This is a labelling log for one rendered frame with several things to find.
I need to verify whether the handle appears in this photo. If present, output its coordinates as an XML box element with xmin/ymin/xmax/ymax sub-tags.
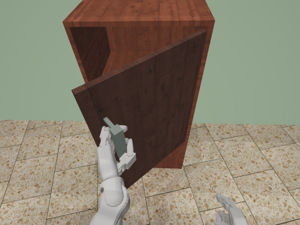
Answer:
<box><xmin>103</xmin><ymin>117</ymin><xmax>127</xmax><ymax>158</ymax></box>

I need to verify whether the robot left forearm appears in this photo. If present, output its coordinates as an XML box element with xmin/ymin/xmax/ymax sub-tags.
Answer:
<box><xmin>89</xmin><ymin>176</ymin><xmax>130</xmax><ymax>225</ymax></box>

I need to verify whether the cupboard door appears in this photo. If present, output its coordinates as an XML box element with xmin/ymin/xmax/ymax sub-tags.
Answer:
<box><xmin>71</xmin><ymin>29</ymin><xmax>207</xmax><ymax>189</ymax></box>

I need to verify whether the left robot hand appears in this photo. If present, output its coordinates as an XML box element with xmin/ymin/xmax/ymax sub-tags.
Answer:
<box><xmin>96</xmin><ymin>125</ymin><xmax>136</xmax><ymax>182</ymax></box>

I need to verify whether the right robot hand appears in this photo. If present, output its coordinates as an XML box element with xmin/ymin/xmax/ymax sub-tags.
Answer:
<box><xmin>214</xmin><ymin>193</ymin><xmax>249</xmax><ymax>225</ymax></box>

